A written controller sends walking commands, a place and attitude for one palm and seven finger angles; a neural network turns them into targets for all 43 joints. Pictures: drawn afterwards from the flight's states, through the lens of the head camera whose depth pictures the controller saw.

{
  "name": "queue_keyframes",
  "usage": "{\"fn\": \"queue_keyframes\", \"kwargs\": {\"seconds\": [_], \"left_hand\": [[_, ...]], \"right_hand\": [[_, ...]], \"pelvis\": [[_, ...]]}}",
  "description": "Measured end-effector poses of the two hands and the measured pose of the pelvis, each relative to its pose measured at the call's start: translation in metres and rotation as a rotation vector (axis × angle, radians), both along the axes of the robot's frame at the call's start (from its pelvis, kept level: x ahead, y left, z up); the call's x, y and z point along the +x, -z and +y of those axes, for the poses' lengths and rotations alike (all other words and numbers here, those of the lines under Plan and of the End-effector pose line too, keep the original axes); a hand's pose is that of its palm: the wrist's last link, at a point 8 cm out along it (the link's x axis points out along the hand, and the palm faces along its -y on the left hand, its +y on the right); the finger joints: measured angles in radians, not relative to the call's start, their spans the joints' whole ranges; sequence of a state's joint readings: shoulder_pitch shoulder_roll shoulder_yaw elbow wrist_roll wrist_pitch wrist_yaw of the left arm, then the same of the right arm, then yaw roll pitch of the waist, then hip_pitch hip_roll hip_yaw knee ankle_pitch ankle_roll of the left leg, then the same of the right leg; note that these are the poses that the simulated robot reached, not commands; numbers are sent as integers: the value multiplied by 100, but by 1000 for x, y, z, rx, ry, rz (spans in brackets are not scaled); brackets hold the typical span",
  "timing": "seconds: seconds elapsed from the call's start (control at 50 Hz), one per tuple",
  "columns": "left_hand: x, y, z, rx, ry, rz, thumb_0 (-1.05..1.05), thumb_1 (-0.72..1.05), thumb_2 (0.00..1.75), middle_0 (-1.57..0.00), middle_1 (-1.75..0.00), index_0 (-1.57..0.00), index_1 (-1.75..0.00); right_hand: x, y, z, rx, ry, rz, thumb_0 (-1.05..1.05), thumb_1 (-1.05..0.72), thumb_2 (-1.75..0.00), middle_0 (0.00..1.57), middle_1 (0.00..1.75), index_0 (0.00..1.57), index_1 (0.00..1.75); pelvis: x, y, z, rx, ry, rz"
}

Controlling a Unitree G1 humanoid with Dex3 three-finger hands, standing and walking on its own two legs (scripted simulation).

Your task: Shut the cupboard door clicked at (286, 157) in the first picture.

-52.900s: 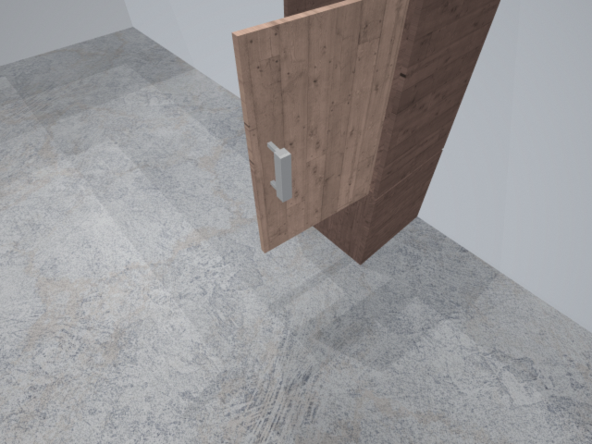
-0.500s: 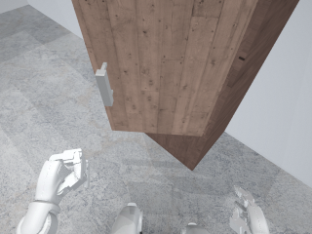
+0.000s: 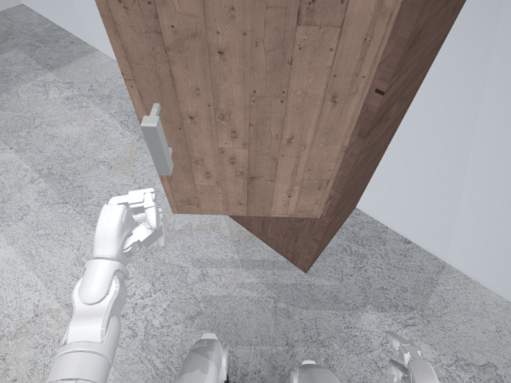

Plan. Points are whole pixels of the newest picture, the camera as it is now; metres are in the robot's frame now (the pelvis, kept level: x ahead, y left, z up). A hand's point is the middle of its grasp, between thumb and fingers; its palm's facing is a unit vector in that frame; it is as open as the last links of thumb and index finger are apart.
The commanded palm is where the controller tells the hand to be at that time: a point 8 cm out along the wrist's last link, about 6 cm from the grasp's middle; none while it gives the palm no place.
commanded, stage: bring the fist close to the handle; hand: left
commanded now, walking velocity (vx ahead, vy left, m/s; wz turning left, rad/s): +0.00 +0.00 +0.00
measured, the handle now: (161, 139) +0.52 +0.21 +0.05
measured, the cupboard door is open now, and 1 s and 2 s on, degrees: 38 38 25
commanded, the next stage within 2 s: push the door shut along its arc in 0.76 s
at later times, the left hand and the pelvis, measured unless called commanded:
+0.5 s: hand (176, 178) +0.42 +0.16 +0.06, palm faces +0.01 -1.00 -0.01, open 3.1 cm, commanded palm +0.40 +0.21 +0.06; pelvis +0.00 +0.00 +0.00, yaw -1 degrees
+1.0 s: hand (175, 178) +0.43 +0.16 +0.05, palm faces +0.00 -1.00 -0.02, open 3.1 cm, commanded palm +0.42 +0.21 +0.06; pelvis +0.01 +0.00 +0.00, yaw -1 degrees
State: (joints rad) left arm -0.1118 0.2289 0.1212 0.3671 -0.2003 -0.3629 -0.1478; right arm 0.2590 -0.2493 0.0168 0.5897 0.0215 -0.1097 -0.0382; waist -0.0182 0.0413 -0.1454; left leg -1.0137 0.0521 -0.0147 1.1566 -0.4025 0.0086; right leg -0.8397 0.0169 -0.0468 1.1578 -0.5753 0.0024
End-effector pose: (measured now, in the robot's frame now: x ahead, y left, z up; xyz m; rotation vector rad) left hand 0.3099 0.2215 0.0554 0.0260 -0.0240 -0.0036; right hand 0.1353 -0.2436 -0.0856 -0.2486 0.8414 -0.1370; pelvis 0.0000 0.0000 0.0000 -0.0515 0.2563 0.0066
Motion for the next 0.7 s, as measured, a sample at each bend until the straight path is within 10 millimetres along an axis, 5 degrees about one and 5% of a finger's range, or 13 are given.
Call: {"fn": "queue_keyframes", "kwargs": {"seconds": [0.42, 0.7], "left_hand": [[88, -2, -6, -11, -20, 4, 2, 90, 90, -130, -150, -130, -150], [88, 3, -10, -5, -40, 11, 2, 90, 90, -130, -150, -130, -150]], "right_hand": [[-50, 18, -18, -12, 90, 188, 1, -91, -90, 20, 30, 21, 30], [-68, 21, -17, 14, 131, 264, 1, -91, -90, 20, 30, 21, 30]], "pelvis": [[1, 4, -3, 4, 16, 51], [6, -1, -4, 15, 31, 56]]}}
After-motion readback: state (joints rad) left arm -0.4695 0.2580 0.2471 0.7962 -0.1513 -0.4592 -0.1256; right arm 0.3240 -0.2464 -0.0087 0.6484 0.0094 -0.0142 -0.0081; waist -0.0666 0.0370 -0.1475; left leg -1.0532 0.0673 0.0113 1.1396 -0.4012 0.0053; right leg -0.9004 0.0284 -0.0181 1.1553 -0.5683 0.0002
